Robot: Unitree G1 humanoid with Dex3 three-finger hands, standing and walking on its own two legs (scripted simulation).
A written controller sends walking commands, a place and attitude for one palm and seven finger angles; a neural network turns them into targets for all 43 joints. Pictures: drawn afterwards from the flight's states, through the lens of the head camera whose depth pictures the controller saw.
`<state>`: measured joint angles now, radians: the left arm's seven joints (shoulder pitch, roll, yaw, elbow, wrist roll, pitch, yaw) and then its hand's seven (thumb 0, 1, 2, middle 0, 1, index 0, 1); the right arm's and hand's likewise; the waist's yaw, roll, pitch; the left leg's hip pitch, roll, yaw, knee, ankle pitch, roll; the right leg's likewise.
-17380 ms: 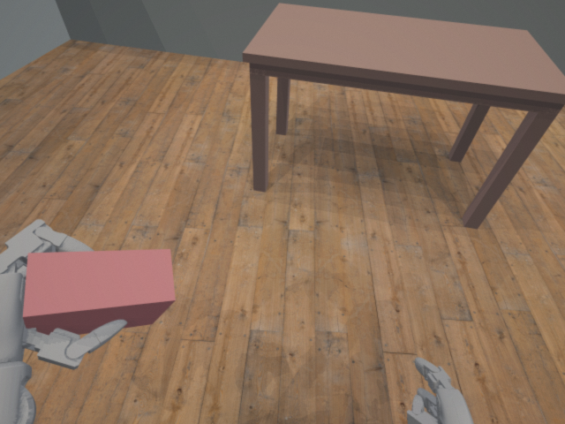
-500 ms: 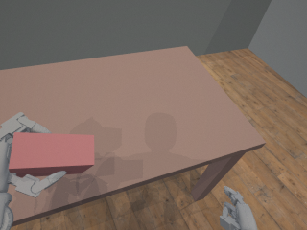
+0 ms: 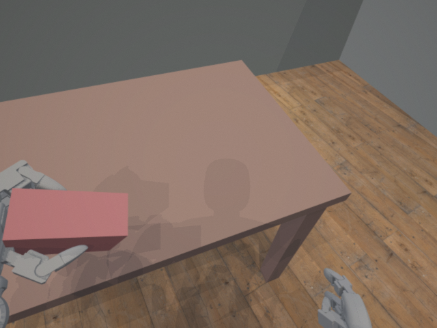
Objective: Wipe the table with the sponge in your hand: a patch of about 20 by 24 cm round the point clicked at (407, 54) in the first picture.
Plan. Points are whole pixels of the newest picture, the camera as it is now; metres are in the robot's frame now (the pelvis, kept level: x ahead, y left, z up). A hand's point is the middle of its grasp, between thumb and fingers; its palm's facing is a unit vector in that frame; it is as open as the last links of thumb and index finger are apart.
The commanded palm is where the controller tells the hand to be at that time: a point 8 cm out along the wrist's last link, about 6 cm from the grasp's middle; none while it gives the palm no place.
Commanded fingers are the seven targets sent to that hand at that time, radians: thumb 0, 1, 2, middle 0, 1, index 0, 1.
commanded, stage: come to a stop and stand still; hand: left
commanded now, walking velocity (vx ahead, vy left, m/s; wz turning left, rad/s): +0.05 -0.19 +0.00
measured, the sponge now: (86, 224) +0.23 +0.21 +0.13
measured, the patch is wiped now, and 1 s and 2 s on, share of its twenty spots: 0.00 0.00 0.00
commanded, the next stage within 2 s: look again from close up in 1.08 s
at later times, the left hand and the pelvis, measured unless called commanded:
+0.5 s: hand (36, 225) +0.21 +0.26 +0.15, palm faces +0.38 -0.83 -0.41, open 10.1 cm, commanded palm +0.17 +0.29 +0.18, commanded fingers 0.00 0.10 1.30 -1.20 -1.60 -1.20 -1.60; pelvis +0.01 +0.01 +0.00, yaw +1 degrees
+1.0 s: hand out of the picture +0.20 +0.32 +0.15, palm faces +0.35 -0.84 -0.42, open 10.1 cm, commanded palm +0.15 +0.35 +0.18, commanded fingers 0.00 0.10 1.30 -1.20 -1.60 -1.20 -1.60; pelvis +0.00 +0.07 +0.01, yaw +1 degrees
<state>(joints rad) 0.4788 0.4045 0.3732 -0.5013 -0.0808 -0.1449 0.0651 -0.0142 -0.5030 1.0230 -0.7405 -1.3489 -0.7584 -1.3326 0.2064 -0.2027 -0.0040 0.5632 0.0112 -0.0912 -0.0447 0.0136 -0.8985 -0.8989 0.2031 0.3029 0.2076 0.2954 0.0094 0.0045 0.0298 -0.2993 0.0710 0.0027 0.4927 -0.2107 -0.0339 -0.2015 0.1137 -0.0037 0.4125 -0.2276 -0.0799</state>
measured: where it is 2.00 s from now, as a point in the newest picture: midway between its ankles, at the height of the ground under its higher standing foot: outside the picture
